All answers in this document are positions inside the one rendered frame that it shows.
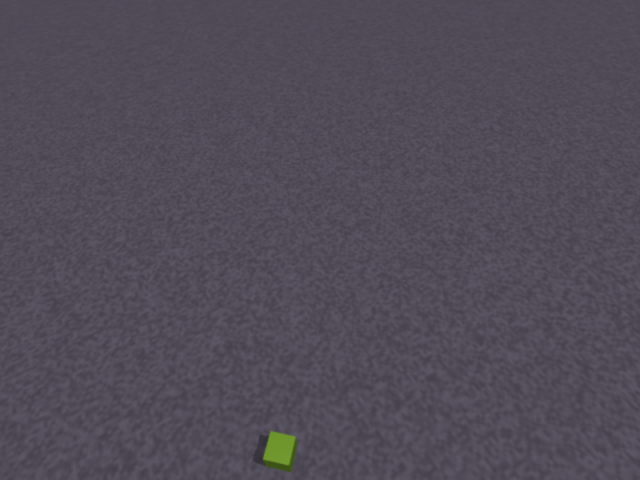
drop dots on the cube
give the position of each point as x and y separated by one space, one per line
280 451

